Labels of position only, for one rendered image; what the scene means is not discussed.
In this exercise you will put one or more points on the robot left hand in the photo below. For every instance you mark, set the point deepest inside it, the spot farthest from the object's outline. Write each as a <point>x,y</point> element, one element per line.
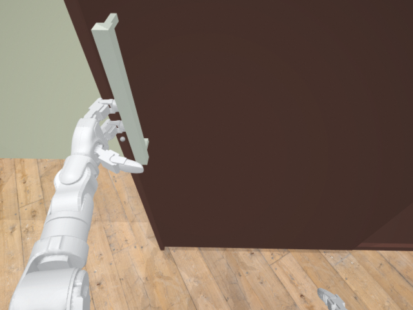
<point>88,135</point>

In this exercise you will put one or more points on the wardrobe door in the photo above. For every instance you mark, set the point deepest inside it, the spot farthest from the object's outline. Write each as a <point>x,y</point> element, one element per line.
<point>397,230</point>
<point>272,124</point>

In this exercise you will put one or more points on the robot right hand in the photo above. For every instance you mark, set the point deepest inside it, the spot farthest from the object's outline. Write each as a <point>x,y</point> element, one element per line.
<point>334,302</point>

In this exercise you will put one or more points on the robot left forearm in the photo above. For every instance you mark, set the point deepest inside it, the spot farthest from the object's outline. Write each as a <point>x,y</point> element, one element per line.
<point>63,242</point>

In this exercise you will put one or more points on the left robot upper arm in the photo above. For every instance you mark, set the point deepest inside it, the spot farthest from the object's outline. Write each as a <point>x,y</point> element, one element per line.
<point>58,289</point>

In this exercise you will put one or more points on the handle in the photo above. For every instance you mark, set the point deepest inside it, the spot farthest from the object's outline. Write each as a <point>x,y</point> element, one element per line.
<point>108,47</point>

